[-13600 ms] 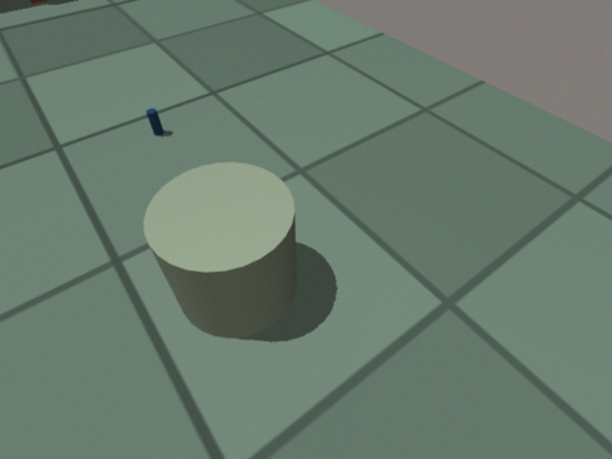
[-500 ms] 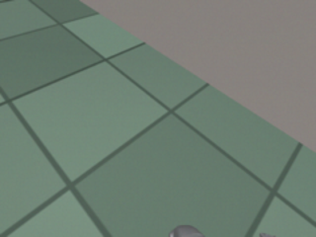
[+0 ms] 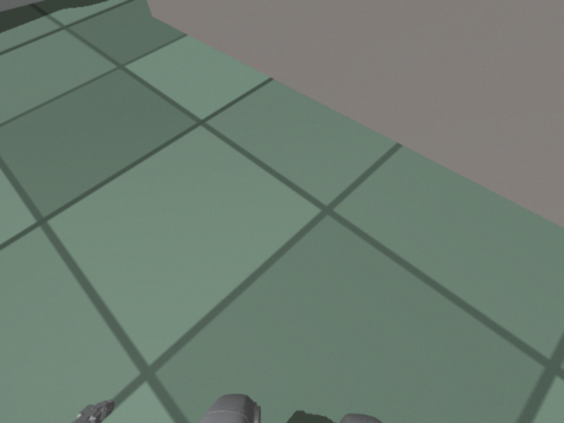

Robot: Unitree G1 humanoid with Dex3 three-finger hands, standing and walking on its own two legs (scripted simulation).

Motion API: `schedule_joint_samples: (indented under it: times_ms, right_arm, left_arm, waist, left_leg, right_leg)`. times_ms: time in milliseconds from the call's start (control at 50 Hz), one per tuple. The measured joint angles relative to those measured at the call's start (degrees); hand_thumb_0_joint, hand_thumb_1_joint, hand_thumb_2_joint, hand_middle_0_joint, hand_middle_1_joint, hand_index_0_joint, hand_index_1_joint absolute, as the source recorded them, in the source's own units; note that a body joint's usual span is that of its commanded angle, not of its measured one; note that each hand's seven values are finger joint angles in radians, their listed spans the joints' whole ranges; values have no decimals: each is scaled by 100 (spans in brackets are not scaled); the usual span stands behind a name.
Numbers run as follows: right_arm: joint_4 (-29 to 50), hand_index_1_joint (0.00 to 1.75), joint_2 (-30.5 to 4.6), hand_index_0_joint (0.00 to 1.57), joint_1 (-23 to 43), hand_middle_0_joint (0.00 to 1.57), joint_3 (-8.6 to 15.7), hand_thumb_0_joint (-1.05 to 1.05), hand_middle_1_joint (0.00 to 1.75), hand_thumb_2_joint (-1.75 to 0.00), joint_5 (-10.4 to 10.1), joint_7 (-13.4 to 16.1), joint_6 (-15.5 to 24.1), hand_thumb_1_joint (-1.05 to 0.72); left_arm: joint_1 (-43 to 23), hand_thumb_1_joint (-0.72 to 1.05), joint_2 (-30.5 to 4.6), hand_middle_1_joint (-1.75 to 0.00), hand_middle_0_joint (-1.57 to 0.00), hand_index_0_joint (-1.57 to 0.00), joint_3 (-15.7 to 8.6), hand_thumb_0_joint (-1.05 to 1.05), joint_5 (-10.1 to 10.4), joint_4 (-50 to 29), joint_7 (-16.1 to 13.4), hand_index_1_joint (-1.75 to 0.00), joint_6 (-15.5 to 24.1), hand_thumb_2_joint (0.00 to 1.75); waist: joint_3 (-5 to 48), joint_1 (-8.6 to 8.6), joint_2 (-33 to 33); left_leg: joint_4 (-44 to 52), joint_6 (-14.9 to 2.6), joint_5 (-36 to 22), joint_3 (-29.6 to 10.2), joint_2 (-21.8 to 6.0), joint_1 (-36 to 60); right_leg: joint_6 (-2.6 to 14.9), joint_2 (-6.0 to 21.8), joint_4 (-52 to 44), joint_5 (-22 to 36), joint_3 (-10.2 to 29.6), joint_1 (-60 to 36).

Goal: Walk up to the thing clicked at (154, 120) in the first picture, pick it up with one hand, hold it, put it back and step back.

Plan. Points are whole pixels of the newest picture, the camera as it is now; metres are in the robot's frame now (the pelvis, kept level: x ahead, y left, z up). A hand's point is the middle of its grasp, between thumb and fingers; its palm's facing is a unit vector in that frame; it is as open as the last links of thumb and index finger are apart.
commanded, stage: walk up
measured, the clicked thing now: out of the picture +0.52 +1.37 -0.70
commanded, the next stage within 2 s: stand in 1.38 s
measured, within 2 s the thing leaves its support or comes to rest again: neither
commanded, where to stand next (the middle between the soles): +0.09 +0.01 m, yaw +2 degrees
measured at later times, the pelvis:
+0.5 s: pelvis +0.00 +0.00 -0.01, yaw +2 degrees
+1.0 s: pelvis +0.02 +0.01 +0.01, yaw +3 degrees
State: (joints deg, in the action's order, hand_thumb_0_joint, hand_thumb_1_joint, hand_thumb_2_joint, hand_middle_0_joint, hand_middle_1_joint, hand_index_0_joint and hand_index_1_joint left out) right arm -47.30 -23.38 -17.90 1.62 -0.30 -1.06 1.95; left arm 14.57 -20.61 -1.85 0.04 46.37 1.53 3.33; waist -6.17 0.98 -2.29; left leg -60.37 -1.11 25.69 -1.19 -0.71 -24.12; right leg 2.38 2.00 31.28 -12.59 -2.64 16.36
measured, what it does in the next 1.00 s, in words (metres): steps on the spot: left foot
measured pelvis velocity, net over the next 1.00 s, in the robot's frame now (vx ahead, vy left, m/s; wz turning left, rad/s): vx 0.02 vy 0.01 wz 0.05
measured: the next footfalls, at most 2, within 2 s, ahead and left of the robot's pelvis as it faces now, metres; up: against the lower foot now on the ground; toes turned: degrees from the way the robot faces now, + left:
left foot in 0.18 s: +0.12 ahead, +0.13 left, +0.00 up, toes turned +3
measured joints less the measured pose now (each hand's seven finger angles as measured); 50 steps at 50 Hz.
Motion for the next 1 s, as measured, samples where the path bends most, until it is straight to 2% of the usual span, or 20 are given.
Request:
schedule_joint_samples:
  times_ms: [100, 140, 180, 220, 240, 300, 340, 400, 420, 460, 540, 660, 1000]
  right_arm:
    - [-157, 30, 18, 21, 167, 20, 17, 0, 30, -89, 14, 57, -25, -90]
    - [-256, 30, 50, 21, 222, 20, 9, 0, 30, -89, 27, 83, -42, -90]
    - [-341, 30, 70, 21, 256, 20, 9, 0, 30, -89, 54, 96, -48, -90]
    - [-457, 30, 162, 21, 349, 20, 16, 0, 30, -89, 95, 108, -66, -90]
    - [-478, 30, 190, 21, 394, 20, -7, 0, 30, -89, 111, 96, -86, -90]
    - [-495, 30, 205, 21, 589, 20, -63, 0, 30, -89, 128, 58, -115, -90]
    - [-481, 30, 202, 21, 713, 20, -80, 0, 30, -89, 148, 73, -115, -90]
    - [-483, 30, 151, 21, 903, 20, -92, 0, 30, -89, 135, 72, -124, -90]
    - [-504, 30, 125, 21, 992, 20, -90, 0, 30, -89, 120, 68, -147, -90]
    - [-577, 30, 94, 21, 1134, 20, -82, 0, 30, -89, 73, 69, -205, -90]
    - [-771, 30, 216, 21, 1194, 20, -119, 0, 30, -89, 62, 5, -215, -90]
    - [-1101, 30, 262, 21, 1218, 20, -145, 0, 30, -89, 61, -91, -233, -90]
    - [-1734, 30, 323, 21, 1136, 20, -137, 0, 30, -89, 59, -27, -191, -90]
  left_arm:
    - [-14, 90, -36, -30, -21, -20, 54, 0, -55, 74, -95, -30, -92, 89]
    - [-92, 90, -78, -30, -21, -20, 64, 0, -30, 94, -114, -30, -153, 89]
    - [-175, 90, -124, -30, -21, -20, 79, 0, 16, 124, -128, -30, -228, 89]
    - [-337, 90, -185, -30, -21, -20, 68, 1, 59, 230, -152, -30, -325, 89]
    - [-406, 90, -192, -30, -21, -20, 62, 1, 91, 276, -167, -30, -374, 89]
    - [-517, 91, -182, -30, -21, -20, 67, 1, 124, 441, -183, -30, -464, 89]
    - [-542, 91, -178, -30, -21, -20, 59, 0, 120, 570, -161, -30, -485, 89]
    - [-497, 91, -159, -30, -21, -20, 53, 0, 96, 741, -148, -30, -418, 89]
    - [-482, 91, -132, -30, -21, -20, 46, 0, 73, 826, -162, -30, -373, 89]
    - [-452, 91, -37, -30, -21, -20, 69, 0, -4, 1006, -196, -30, -313, 89]
    - [-263, 91, -76, -30, -21, -20, 144, 1, -64, 1266, -174, -30, -291, 89]
    - [-208, 91, -50, -30, -21, -20, 160, 1, -57, 1536, -145, -30, -203, 89]
    - [-817, 91, -35, -30, -21, -20, 167, 1, 8, 1671, -180, -30, -199, 89]
  waist:
    - [-32, 1, -38]
    - [-71, 5, 27]
    - [-79, -17, 105]
    - [-122, -34, 352]
    - [-130, -5, 435]
    - [-124, -50, 462]
    - [-73, -83, 455]
    - [12, -38, 395]
    - [6, -3, 323]
    - [-42, -1, 63]
    - [149, 41, 122]
    - [311, 35, -25]
    - [295, -117, 218]
  left_leg:
    - [1264, 158, -522, -46, -110, -67]
    - [1768, 156, -806, 57, -95, 75]
    - [2248, 75, -1227, 161, -33, 306]
    - [2257, 39, -1192, 213, 116, 344]
    - [2204, 21, -1160, 244, 135, 313]
    - [2151, -35, -1161, 188, 71, 214]
    - [2225, -34, -1238, 151, 48, 143]
    - [2249, 17, -1307, 156, 4, 15]
    - [2200, 42, -1296, 151, -50, -13]
    - [2202, 92, -1319, 14, -187, 52]
    - [2700, 83, -1561, 82, -46, 356]
    - [3090, 93, -1723, 61, -31, 618]
    - [3727, 60, -1917, 121, 42, 1006]
  right_leg:
    - [-2, -125, 79, -159, -110, -84]
    - [-25, -119, 338, -332, -167, -28]
    - [-67, -89, 705, -562, -232, 76]
    - [-123, 67, 1033, -752, -216, 181]
    - [-108, 58, 1108, -849, -147, 225]
    - [-49, -148, 1591, -1635, 58, 325]
    - [-28, -187, 1740, -1752, 151, 298]
    - [-36, -137, 965, -1367, 202, -93]
    - [-133, -163, 643, -1014, 195, -224]
    - [-246, -314, 373, -787, 85, -425]
    - [-276, -166, 281, -772, 125, -536]
    - [-290, -159, -153, -582, 97, -819]
    - [-366, -84, -951, -286, 136, -1262]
